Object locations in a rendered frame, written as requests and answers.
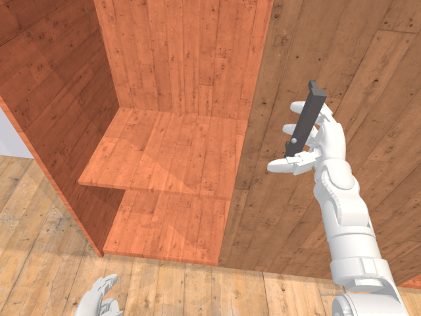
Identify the right robot forearm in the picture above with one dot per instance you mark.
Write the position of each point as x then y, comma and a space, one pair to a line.
356, 260

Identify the right robot hand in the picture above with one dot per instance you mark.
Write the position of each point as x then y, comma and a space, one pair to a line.
329, 140

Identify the right robot upper arm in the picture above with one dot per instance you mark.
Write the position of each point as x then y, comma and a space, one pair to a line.
350, 304

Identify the left robot hand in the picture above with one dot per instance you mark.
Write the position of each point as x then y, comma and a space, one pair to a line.
91, 303

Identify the handle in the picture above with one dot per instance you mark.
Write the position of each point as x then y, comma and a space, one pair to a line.
309, 114

